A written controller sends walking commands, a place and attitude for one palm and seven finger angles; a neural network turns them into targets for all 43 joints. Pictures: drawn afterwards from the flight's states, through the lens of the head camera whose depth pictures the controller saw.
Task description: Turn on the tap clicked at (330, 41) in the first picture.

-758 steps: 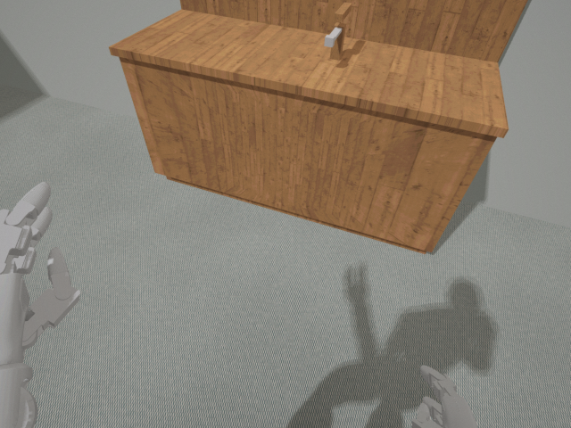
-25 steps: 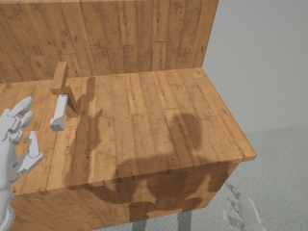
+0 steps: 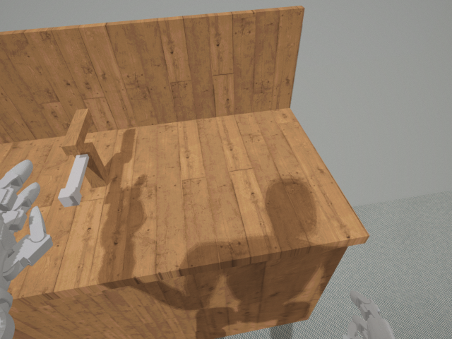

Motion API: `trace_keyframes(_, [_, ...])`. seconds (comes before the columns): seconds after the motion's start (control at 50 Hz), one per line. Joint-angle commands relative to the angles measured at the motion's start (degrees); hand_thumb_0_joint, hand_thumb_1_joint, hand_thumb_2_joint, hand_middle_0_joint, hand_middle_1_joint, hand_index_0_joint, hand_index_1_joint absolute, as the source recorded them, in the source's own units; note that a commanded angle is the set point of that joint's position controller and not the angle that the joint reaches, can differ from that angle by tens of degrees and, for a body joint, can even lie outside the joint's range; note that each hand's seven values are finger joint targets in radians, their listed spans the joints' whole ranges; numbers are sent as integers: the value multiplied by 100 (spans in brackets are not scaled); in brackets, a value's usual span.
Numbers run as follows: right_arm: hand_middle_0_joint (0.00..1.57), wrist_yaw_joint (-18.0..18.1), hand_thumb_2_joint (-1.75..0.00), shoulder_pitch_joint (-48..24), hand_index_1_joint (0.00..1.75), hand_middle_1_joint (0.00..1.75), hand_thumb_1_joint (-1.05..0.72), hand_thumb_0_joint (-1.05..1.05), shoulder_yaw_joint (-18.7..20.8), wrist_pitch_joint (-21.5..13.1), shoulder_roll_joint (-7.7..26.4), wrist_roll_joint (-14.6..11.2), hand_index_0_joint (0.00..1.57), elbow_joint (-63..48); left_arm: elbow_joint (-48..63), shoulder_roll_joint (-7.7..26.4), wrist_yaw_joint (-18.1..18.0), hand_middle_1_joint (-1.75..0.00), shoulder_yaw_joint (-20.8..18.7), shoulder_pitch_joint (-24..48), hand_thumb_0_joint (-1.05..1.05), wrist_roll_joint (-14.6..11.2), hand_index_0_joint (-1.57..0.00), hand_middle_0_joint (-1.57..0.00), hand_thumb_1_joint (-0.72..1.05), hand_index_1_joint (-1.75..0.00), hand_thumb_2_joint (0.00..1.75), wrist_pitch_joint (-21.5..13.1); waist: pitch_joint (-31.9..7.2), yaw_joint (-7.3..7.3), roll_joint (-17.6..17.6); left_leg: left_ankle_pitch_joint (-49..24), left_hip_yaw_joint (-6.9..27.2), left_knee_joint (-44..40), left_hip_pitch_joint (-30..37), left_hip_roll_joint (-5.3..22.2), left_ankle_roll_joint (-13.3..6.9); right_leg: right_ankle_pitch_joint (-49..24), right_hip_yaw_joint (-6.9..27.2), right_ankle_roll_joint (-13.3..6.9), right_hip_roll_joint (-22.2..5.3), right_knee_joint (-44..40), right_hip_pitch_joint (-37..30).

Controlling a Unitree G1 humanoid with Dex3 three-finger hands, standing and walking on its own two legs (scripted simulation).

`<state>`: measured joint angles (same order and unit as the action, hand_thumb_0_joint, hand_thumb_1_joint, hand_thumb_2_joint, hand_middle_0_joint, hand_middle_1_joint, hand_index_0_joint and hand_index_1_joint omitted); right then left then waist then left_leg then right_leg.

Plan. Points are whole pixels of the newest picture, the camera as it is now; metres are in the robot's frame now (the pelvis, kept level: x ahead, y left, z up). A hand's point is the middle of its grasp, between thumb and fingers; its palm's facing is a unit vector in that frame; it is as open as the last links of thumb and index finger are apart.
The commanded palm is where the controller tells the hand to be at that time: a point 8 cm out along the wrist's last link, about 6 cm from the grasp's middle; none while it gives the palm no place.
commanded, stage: turn the palm inward beside the body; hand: left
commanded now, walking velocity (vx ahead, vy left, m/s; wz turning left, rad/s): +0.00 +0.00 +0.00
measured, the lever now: (70, 196) +0.33 +0.35 +0.08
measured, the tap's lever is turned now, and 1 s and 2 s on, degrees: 0 0 0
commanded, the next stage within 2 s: reach beside the lever's end, fingers flat in 1.34 s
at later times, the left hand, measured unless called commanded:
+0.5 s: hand (51, 257) +0.18 +0.26 +0.15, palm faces +0.42 -0.89 -0.19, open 7.4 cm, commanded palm +0.13 +0.30 +0.16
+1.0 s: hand (47, 268) +0.16 +0.26 +0.14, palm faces +0.45 -0.89 -0.12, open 7.4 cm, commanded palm +0.11 +0.30 +0.15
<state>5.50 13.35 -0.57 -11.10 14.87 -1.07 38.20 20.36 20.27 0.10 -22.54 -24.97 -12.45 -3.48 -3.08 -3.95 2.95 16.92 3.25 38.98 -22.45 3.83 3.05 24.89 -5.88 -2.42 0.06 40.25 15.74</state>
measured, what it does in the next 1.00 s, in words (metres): stands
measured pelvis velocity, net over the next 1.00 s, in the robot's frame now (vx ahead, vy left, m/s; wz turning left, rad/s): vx -0.01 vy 0.03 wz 0.02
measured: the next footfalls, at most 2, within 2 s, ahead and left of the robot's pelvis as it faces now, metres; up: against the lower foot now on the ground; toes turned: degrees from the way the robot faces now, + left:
none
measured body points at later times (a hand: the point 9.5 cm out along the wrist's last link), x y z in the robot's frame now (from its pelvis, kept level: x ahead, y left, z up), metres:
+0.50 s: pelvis -0.01 +0.02 +0.00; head -0.02 +0.00 +0.45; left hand +0.15 +0.31 +0.16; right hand +0.20 -0.18 -0.07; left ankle +0.04 +0.17 -0.72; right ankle -0.03 -0.08 -0.72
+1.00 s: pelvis -0.01 +0.03 +0.00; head -0.04 +0.02 +0.45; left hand +0.13 +0.31 +0.15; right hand +0.20 -0.18 -0.06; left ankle +0.04 +0.17 -0.72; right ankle -0.03 -0.08 -0.72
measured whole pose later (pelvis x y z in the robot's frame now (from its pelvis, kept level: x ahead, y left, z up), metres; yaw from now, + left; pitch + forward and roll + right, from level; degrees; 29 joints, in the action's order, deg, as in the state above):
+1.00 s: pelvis -0.01 +0.03 +0.00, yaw +1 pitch -1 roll -1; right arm 6.8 10.8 -3.7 -13.2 13.1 -1.4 36.7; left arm 29.4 13.1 -8.4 -12.4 -30.5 -12.9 3.7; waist -2.7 -4.7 2.7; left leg 16.6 3.5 40.5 -22.8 2.2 2.3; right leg 23.5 -6.1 -0.4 -1.5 39.5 14.7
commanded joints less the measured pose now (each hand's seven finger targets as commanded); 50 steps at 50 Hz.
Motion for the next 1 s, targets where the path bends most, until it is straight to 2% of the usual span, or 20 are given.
trace_keyframes(0.0, [20,56,-90,-717,30,30,-90,0,249,-527,536,-21,20,-992,1287,987,-13,-30,-492,632,0,-22,-20,-20,90,-30,90,-483,-468,43,-309,-1306,-320,-120,726,-406,-458,-2616,334,377,-233,-906,373])
trace_keyframes(0.04, [20,45,-90,-726,30,30,-90,0,243,-616,497,-25,20,-970,1514,897,-101,-30,-348,614,0,87,-20,-20,90,-30,90,-619,-552,39,-29,-1369,-348,-79,849,-439,-469,-2522,296,320,-204,-886,394])
trace_keyframes(0.1, [20,24,-90,-675,30,30,-90,0,268,-699,529,1,20,-955,1581,913,-168,-30,-404,313,0,48,-20,-20,90,-30,90,-743,-750,-10,-224,-1498,-323,-90,828,-429,-468,-2686,232,314,-196,-771,269])
trace_keyframes(0.12, [20,29,-90,-740,30,30,-90,0,260,-697,530,-19,20,-910,1495,1004,-227,-30,-510,184,0,92,-20,-20,90,-30,90,-696,-641,-58,-171,-1438,-338,-88,796,-438,-461,-2556,228,294,-171,-797,281])
trace_keyframes(0.14, [20,9,-90,-729,30,30,-90,0,233,-696,475,-35,20,-955,1576,703,-258,-30,-243,208,0,97,-20,-20,90,-30,90,-689,-551,-23,-94,-1420,-332,-126,781,-433,-451,-2484,165,272,-171,-774,361])
trace_keyframes(0.16, [20,10,-90,-738,30,30,-90,0,236,-701,488,-31,20,-970,1555,713,-294,-30,-276,141,0,72,-20,-20,90,-30,90,-643,-531,-57,-30,-1339,-326,-162,744,-421,-443,-2369,167,265,-165,-793,377])
trace_keyframes(0.26, [20,60,-90,-838,30,30,-90,0,166,-652,480,-63,20,-1048,1546,502,-439,-30,-47,149,0,68,-20,-20,90,-30,90,-276,-259,-71,-135,-1019,-280,-322,670,-386,-420,-1808,101,236,-133,-887,511])
trace_keyframes(0.34, [20,95,-90,-952,30,30,-90,0,98,-608,450,-63,20,-1110,1665,349,-506,-30,155,188,0,89,-20,-20,90,-30,90,-77,-209,-46,-185,-822,-253,-393,712,-384,-424,-1498,101,229,-122,-969,579])
trace_keyframes(0.42, [20,99,-90,-987,30,30,-90,0,73,-594,459,-25,20,-1101,1881,482,-594,-30,76,153,0,143,-20,-20,90,-30,90,-40,-389,-74,-52,-830,-203,-399,788,-374,-411,-1429,76,199,-98,-933,516])
trace_keyframes(0.48, [20,85,-90,-1006,30,30,-90,0,44,-578,436,-26,20,-1129,1904,240,-632,-30,324,159,0,154,-20,-20,90,-30,90,-60,-302,-23,-95,-693,-160,-411,753,-355,-395,-1226,32,189,-87,-915,624])
trace_keyframes(0.52, [20,108,-90,-1060,30,30,-90,0,34,-573,439,-29,20,-1111,1910,362,-681,-30,204,109,0,148,-20,-20,90,-30,90,-17,-267,-75,-30,-465,-136,-455,721,-367,-395,-954,50,178,-72,-982,631])
trace_keyframes(0.58, [20,110,-90,-1076,30,30,-90,0,10,-569,420,-29,20,-1143,1943,115,-699,-30,427,24,0,112,-20,-20,90,-30,90,24,-241,-47,13,-407,-117,-466,702,-364,-388,-911,27,167,-83,-961,655])
trace_keyframes(0.62, [20,121,-90,-1074,30,30,-90,0,21,-565,441,-23,20,-1126,2039,277,-744,-30,285,-72,0,141,-20,-20,90,-30,90,55,-355,-89,14,-451,-88,-476,726,-358,-385,-946,16,150,-68,-934,581])
trace_keyframes(0.64, [20,111,-90,-1113,30,30,-90,0,-6,-566,400,-38,20,-1188,2118,33,-748,-30,543,-21,0,151,-20,-20,90,-30,90,59,-265,-36,-5,-441,-97,-463,717,-359,-385,-931,2,157,-86,-929,649])
trace_keyframes(0.72, [20,123,-90,-1101,30,30,-90,0,5,-572,437,-35,20,-1152,2080,151,-809,-30,400,-239,0,101,-20,-20,90,-30,90,121,-208,-90,-18,-273,-50,-500,629,-350,-375,-789,-3,146,-67,-945,632])
trace_keyframes(0.74, [20,124,-90,-1145,30,30,-90,0,-15,-572,398,-45,20,-1194,2170,-44,-812,-30,596,-140,0,85,-20,-20,90,-30,90,121,-175,-28,-6,-284,-68,-482,664,-357,-385,-797,-11,154,-82,-947,690])
trace_keyframes(0.82, [20,148,-90,-1129,30,30,-90,0,-10,-582,433,-39,20,-1145,2208,189,-897,-30,373,-107,0,86,-20,-20,90,-30,90,189,-221,-83,113,-115,-28,-524,645,-352,-370,-636,7,141,-68,-964,643])
trace_keyframes(0.84, [20,145,-90,-1167,30,30,-90,0,-33,-592,394,-48,20,-1188,2314,-24,-907,-30,583,-32,0,75,-20,-20,90,-30,90,199,-226,-36,150,-150,-42,-509,679,-364,-374,-673,0,142,-90,-955,672])
trace_keyframes(0.92, [20,167,-90,-1154,30,30,-90,0,-23,-602,437,-60,20,-1113,2146,90,-890,-30,408,-167,0,-23,-20,-20,90,-30,90,356,-162,-99,74,-177,-35,-526,665,-358,-373,-705,14,134,-75,-1028,601])
trace_keyframes(0.98, [20,168,-90,-1157,30,30,-90,0,-32,-605,425,-52,20,-1159,2213,-66,-866,-30,591,-98,0,-21,-20,-20,90,-30,90,403,-184,-52,9,-303,-55,-505,723,-354,-388,-830,13,144,-88,-1025,609])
